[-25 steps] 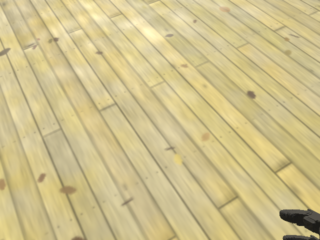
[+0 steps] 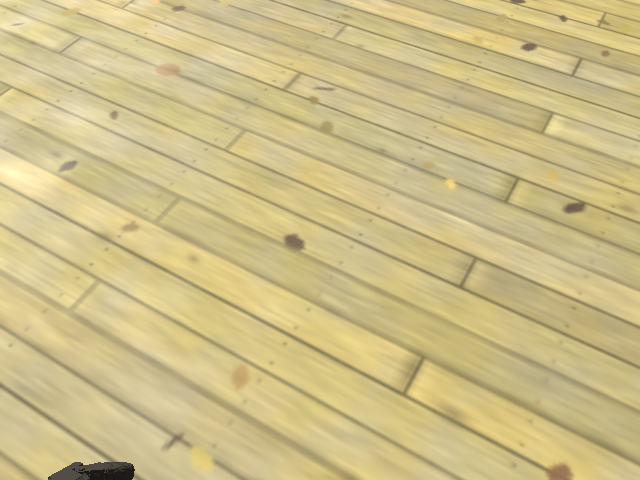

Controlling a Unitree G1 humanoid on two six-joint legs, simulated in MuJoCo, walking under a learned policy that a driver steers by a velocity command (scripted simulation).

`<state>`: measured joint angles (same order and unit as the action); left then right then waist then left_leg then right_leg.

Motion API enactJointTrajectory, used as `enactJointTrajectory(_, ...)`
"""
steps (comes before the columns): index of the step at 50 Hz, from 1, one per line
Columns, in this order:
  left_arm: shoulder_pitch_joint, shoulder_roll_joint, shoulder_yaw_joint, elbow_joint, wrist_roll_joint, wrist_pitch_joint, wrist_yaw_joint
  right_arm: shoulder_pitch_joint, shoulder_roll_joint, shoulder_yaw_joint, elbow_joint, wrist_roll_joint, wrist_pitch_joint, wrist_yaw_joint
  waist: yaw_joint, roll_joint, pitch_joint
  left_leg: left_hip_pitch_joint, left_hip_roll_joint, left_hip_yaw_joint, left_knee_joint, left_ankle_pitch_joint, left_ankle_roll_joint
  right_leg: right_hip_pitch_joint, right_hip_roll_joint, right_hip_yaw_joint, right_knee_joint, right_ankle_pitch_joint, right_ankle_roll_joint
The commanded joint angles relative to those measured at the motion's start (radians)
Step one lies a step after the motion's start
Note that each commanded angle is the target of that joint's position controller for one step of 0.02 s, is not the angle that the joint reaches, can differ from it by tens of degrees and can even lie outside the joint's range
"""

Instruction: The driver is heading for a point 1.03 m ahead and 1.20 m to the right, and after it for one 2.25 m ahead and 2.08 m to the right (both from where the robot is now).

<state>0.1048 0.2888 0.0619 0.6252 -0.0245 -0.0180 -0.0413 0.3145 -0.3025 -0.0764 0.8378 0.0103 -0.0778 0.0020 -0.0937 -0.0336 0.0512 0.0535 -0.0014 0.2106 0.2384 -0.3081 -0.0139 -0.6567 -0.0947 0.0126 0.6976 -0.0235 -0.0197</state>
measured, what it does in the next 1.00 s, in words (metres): walks ahead, turning right: right foot, then left foot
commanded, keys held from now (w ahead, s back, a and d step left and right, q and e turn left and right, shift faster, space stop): w+e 0.20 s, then w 0.50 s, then w+e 0.30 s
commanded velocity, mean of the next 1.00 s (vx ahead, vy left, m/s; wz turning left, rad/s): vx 0.50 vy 0.00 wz -0.34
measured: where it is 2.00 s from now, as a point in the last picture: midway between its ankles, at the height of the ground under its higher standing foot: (449, 225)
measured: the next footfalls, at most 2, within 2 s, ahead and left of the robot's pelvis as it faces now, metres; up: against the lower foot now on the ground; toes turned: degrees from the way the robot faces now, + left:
right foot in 0.10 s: +0.23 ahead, -0.12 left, +0.00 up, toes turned -6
left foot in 0.60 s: +0.56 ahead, +0.04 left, +0.00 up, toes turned -12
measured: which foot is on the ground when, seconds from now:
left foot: down 0.00-0.10, up 0.12-0.58, down 0.60-1.00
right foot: up 0.00-0.08, down 0.10-0.62, up 0.64-1.00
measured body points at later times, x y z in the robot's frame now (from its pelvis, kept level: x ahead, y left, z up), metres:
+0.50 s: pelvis +0.29 -0.05 +0.00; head +0.32 -0.07 +0.45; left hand +0.40 +0.22 -0.10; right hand +0.45 -0.32 -0.09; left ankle +0.51 +0.07 -0.69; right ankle +0.19 -0.12 -0.74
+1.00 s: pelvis +0.58 -0.07 +0.01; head +0.60 -0.08 +0.45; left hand +0.83 +0.11 -0.09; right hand +0.52 -0.35 -0.12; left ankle +0.52 +0.05 -0.74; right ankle +0.70 -0.28 -0.68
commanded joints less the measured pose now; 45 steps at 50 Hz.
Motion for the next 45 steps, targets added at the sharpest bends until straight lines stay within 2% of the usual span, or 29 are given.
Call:
enactJointTrajectory(1,-0.090,0.064,0.016,-0.108,0.001,-0.014,-0.016,-0.029,-0.197,-0.047,-0.051,0.018,0.005,-0.006,0.032,0.102,0.019,0.018,0.283,-0.059,-0.003,0.609,0.140,0.039,0.040,-0.060,-0.065,-0.073,-0.042)
enactJointTrajectory(2,-0.062,0.084,0.027,-0.108,0.005,-0.010,-0.016,-0.031,-0.214,-0.053,-0.052,0.023,0.012,-0.010,0.057,0.122,-0.011,0.038,0.283,-0.040,0.071,0.788,0.130,0.099,0.074,-0.089,-0.069,-0.130,-0.064)
enactJointTrajectory(3,0.015,0.115,0.044,-0.095,0.006,-0.005,-0.014,-0.035,-0.228,-0.056,-0.054,0.027,0.020,-0.013,0.108,0.133,-0.062,0.037,0.276,-0.020,0.197,0.941,0.118,0.208,0.115,-0.116,-0.080,-0.171,-0.090)
enactJointTrajectory(4,0.171,0.160,0.073,-0.054,0.003,-0.001,-0.006,-0.049,-0.218,-0.052,-0.059,0.031,0.026,-0.017,0.198,0.115,-0.142,-0.035,0.246,0.012,0.396,0.970,0.090,0.429,0.158,-0.127,-0.142,-0.115,-0.127)
enactJointTrajectory(5,0.348,0.234,0.106,-0.009,-0.001,0.010,0.013,-0.034,-0.175,-0.033,-0.074,0.008,0.022,-0.021,0.272,0.032,-0.235,-0.275,0.209,0.012,0.694,0.697,0.047,0.747,0.085,0.026,-0.153,-0.100,-0.180)
enactJointTrajectory(6,0.304,0.350,0.116,-0.018,-0.010,0.001,0.020,0.055,-0.027,0.016,-0.139,-0.035,-0.001,-0.008,0.133,-0.246,-0.314,-0.728,0.006,-0.066,1.046,-0.253,-0.013,1.046,-0.177,0.604,-0.239,-0.270,-0.362)
enactJointTrajectory(7,0.336,0.269,0.091,-0.052,-0.003,-0.017,0.014,-0.040,-0.107,0.008,-0.147,-0.002,-0.038,0.005,0.214,-0.133,-0.439,-0.832,-0.008,-0.295,1.155,-0.297,0.000,1.086,-0.238,0.824,-0.380,-0.412,-0.398)
enactJointTrajectory(8,0.304,0.212,0.072,-0.035,0.005,-0.033,0.009,-0.135,-0.155,-0.005,-0.177,0.034,-0.056,0.013,0.224,-0.082,-0.288,-0.908,0.036,-0.298,1.135,-0.193,0.018,0.990,-0.211,0.680,-0.405,-0.342,-0.345)
enactJointTrajectory(9,0.250,0.189,0.063,-0.033,0.003,-0.040,0.010,-0.145,-0.142,0.002,-0.178,0.024,-0.066,0.009,0.179,-0.016,-0.199,-0.870,0.077,-0.294,1.045,-0.105,0.028,0.843,-0.167,0.560,-0.405,-0.247,-0.311)
enactJointTrajectory(10,0.180,0.161,0.053,-0.042,0.006,-0.041,0.012,-0.141,-0.142,-0.002,-0.166,-0.004,-0.067,0.002,0.135,0.014,-0.144,-0.804,0.105,-0.294,0.960,-0.055,0.019,0.708,-0.129,0.471,-0.411,-0.136,-0.286)
enactJointTrajectory(11,0.134,0.131,0.041,-0.057,0.020,-0.042,0.017,-0.113,-0.149,-0.007,-0.154,-0.012,-0.056,0.003,0.098,-0.004,-0.125,-0.732,0.129,-0.297,0.917,-0.016,0.012,0.618,-0.104,0.405,-0.431,-0.037,-0.276)
enactJointTrajectory(12,0.114,0.123,0.037,-0.060,0.026,-0.043,0.021,-0.093,-0.145,-0.007,-0.146,-0.013,-0.043,0.005,0.080,-0.017,-0.119,-0.690,0.134,-0.290,0.888,0.004,0.000,0.562,-0.096,0.377,-0.451,0.022,-0.278)
enactJointTrajectory(14,0.124,0.126,0.035,-0.038,0.022,-0.052,0.029,-0.085,-0.112,0.001,-0.136,-0.021,-0.024,0.007,0.072,-0.008,-0.104,-0.660,0.132,-0.262,0.817,0.047,-0.030,0.488,-0.082,0.300,-0.474,0.138,-0.284)
enactJointTrajectory(19,0.188,0.150,0.035,0.021,0.017,-0.053,0.048,-0.247,-0.057,0.025,-0.171,-0.017,-0.019,0.014,0.136,-0.021,-0.040,-0.631,0.098,-0.237,0.477,0.379,-0.051,0.437,-0.013,0.161,-0.497,0.082,-0.217)
enactJointTrajectory(21,0.229,0.160,0.036,0.046,0.013,-0.054,0.047,-0.312,-0.051,0.029,-0.186,-0.007,-0.024,0.023,0.168,-0.024,-0.018,-0.600,0.075,-0.229,0.385,0.458,-0.042,0.444,-0.026,0.168,-0.505,0.003,-0.207)
enactJointTrajectory(24,0.278,0.164,0.037,0.083,0.007,-0.050,0.046,-0.369,-0.069,0.025,-0.210,-0.001,-0.033,0.036,0.187,-0.027,0.011,-0.649,0.065,-0.244,0.308,0.422,-0.010,0.555,-0.078,0.211,-0.463,0.000,-0.204)
enactJointTrajectory(28,0.284,0.173,0.043,0.110,0.008,-0.031,0.052,-0.317,-0.096,0.013,-0.210,-0.005,-0.040,0.046,0.144,-0.063,-0.009,-0.597,0.035,-0.223,0.256,0.256,0.053,0.683,-0.123,0.242,-0.360,0.207,-0.168)
enactJointTrajectory(29,0.264,0.174,0.041,0.109,0.009,-0.026,0.053,-0.234,-0.116,0.000,-0.189,-0.007,-0.041,0.041,0.094,-0.062,-0.059,-0.473,0.003,-0.190,0.228,0.253,0.078,0.680,-0.092,0.214,-0.266,0.376,-0.148)
enactJointTrajectory(30,0.259,0.151,0.030,0.103,0.017,-0.024,0.054,-0.097,-0.156,-0.018,-0.156,-0.013,-0.043,0.034,0.029,-0.043,-0.170,-0.251,0.030,-0.205,0.250,0.307,0.117,0.617,-0.037,0.169,-0.089,0.429,-0.119)
enactJointTrajectory(31,0.301,0.098,0.009,0.082,0.039,-0.027,0.056,0.061,-0.226,-0.034,-0.141,-0.024,-0.041,0.030,-0.007,0.087,-0.335,0.078,0.223,-0.440,0.300,0.340,0.205,0.389,0.053,0.124,0.225,0.153,-0.074)
enactJointTrajectory(32,0.419,0.027,-0.010,0.088,0.014,-0.046,0.050,0.124,-0.247,-0.043,-0.103,-0.017,-0.032,0.039,0.033,0.368,-0.434,0.333,0.389,-0.895,0.147,0.075,0.337,0.054,0.202,0.105,0.522,-0.529,-0.010)
enactJointTrajectory(33,0.339,0.127,0.006,0.092,-0.002,-0.055,0.046,0.118,-0.157,-0.019,-0.107,0.009,-0.030,0.039,-0.007,0.238,-0.353,0.300,0.371,-0.930,0.076,-0.132,0.299,-0.066,0.146,0.179,0.610,-0.546,-0.015)
enactJointTrajectory(34,0.226,0.159,0.016,0.062,-0.013,-0.060,0.042,0.043,-0.127,-0.009,-0.116,0.007,-0.024,0.033,-0.006,0.156,-0.206,0.166,0.343,-0.785,0.055,-0.119,0.259,-0.114,0.094,0.136,0.603,-0.452,-0.019)
enactJointTrajectory(35,0.165,0.149,0.013,0.049,-0.002,-0.064,0.044,-0.016,-0.119,-0.003,-0.126,-0.007,-0.020,0.030,0.018,0.080,-0.124,0.027,0.305,-0.683,0.032,-0.012,0.244,-0.090,0.050,0.098,0.558,-0.372,-0.017)
enactJointTrajectory(36,0.153,0.136,0.016,0.049,0.008,-0.064,0.043,-0.054,-0.098,0.004,-0.129,-0.017,-0.020,0.029,0.045,0.069,-0.076,-0.069,0.276,-0.604,0.007,0.086,0.241,-0.058,0.019,0.094,0.500,-0.320,-0.013)
enactJointTrajectory(37,0.179,0.121,0.016,0.058,0.006,-0.057,0.041,-0.070,-0.082,0.010,-0.129,-0.027,-0.025,0.027,0.073,0.099,-0.075,-0.125,0.253,-0.545,-0.018,0.151,0.232,0.000,-0.006,0.097,0.467,-0.286,-0.010)
enactJointTrajectory(39,0.214,0.084,0.011,0.077,-0.001,-0.040,0.042,-0.073,-0.076,0.009,-0.115,-0.021,-0.035,0.025,0.089,0.125,-0.072,-0.175,0.236,-0.447,-0.061,0.227,0.235,0.036,-0.015,0.090,0.420,-0.267,0.003)
enactJointTrajectory(42,0.155,0.065,0.006,0.056,0.006,-0.028,0.046,-0.057,-0.111,-0.003,-0.087,-0.021,-0.042,0.018,0.082,0.102,-0.035,-0.184,0.242,-0.339,-0.103,0.340,0.238,-0.030,-0.018,0.105,0.315,-0.160,0.024)
enactJointTrajectory(45,0.095,0.052,0.003,0.043,0.006,-0.037,0.034,-0.065,-0.119,-0.004,-0.076,-0.018,-0.036,0.010,0.066,0.098,-0.023,-0.171,0.204,-0.212,-0.118,0.405,0.202,-0.014,-0.007,0.077,0.136,0.025,0.025)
